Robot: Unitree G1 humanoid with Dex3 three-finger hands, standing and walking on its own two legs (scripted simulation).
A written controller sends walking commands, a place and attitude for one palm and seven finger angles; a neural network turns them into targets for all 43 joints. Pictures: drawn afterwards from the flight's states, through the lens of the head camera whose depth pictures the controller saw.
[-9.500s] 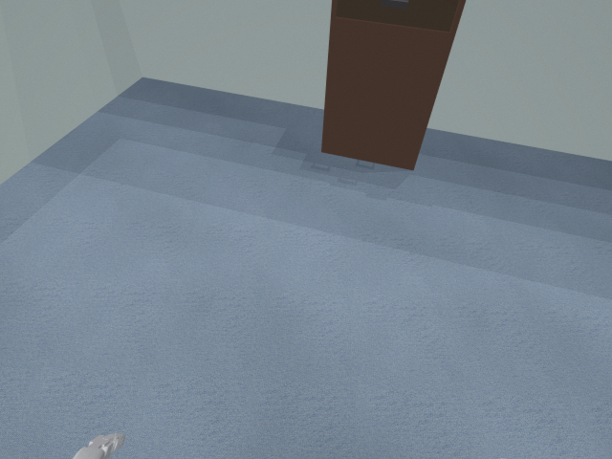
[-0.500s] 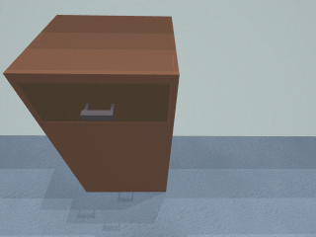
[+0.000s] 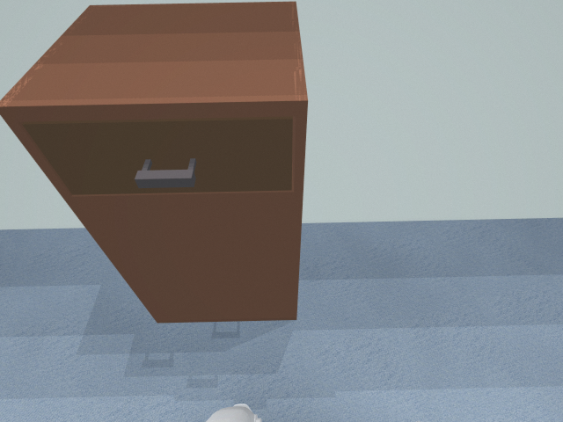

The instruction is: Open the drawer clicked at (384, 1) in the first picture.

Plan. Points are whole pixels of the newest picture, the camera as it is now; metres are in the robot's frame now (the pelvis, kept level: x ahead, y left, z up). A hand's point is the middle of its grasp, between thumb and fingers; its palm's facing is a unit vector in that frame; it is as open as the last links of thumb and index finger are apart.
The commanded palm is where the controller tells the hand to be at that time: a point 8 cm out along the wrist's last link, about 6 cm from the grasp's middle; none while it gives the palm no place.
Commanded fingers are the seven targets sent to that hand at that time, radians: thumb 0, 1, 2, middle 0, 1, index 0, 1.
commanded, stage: come to a stop and stand still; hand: left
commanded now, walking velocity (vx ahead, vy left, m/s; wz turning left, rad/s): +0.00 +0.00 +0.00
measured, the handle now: (168, 171) +0.52 +0.25 +0.04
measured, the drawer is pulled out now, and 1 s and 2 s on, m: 0.00 0.00 0.00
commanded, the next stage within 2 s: look again from close up in 1.08 s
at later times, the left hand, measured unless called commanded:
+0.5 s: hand out of the picture -0.13 +0.17 -0.16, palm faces +0.09 -0.98 -0.20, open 7.4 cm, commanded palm none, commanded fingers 0.00 0.90 0.90 -0.20 -0.30 -0.20 -0.30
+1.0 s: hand out of the picture -0.16 +0.15 -0.16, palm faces +0.09 -0.99 -0.14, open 7.4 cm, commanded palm none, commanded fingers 0.00 0.90 0.90 -0.20 -0.30 -0.20 -0.30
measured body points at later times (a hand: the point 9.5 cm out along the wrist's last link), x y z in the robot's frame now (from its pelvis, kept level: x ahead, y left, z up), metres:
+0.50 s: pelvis -0.09 -0.01 +0.02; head -0.11 +0.00 +0.47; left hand -0.14 +0.22 -0.14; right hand -0.08 -0.23 -0.13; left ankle -0.05 +0.09 -0.69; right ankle -0.09 -0.10 -0.72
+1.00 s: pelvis -0.13 +0.00 +0.02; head -0.14 +0.01 +0.47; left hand -0.16 +0.20 -0.15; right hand -0.14 -0.21 -0.14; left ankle -0.08 +0.10 -0.72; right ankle -0.09 -0.10 -0.72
